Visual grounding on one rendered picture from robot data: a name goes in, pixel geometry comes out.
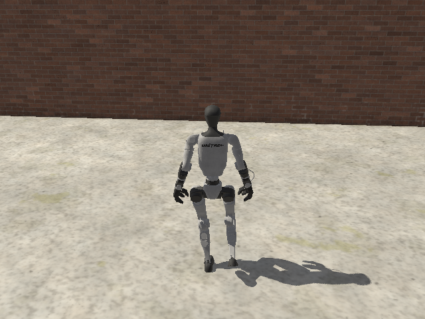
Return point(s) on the robot right foot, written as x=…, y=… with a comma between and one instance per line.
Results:
x=232, y=262

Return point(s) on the right robot hand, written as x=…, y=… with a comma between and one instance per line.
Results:
x=244, y=191

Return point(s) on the robot left foot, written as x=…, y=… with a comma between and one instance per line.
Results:
x=209, y=266

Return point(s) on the right robot upper arm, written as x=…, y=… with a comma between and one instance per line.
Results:
x=237, y=151

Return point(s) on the robot foot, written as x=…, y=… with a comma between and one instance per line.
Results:
x=232, y=262
x=209, y=266

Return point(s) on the left robot hand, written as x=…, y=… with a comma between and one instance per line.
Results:
x=178, y=193

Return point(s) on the robot left forearm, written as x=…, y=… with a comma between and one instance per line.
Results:
x=180, y=178

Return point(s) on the robot right forearm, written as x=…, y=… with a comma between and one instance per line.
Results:
x=245, y=176

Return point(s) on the left robot upper arm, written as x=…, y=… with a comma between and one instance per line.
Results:
x=188, y=151

